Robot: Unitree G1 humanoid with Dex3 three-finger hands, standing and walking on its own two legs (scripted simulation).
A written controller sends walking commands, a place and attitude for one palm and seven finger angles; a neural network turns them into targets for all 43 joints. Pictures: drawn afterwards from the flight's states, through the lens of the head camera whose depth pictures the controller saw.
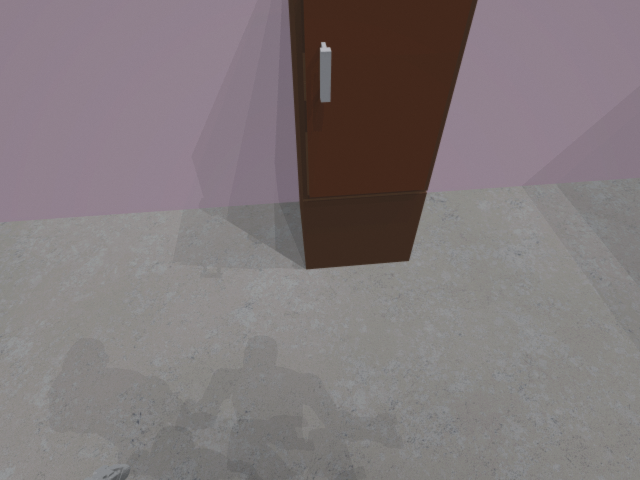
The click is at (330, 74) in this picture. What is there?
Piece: cupboard door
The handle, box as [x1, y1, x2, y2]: [320, 42, 330, 101]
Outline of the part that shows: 321,42 320,99 321,101 330,101 330,48 327,47 324,42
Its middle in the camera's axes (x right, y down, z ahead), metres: +0.01 -0.40 +0.94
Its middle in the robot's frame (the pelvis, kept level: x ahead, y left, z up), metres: +0.98 +0.05 +0.06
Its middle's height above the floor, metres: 0.83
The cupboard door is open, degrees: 0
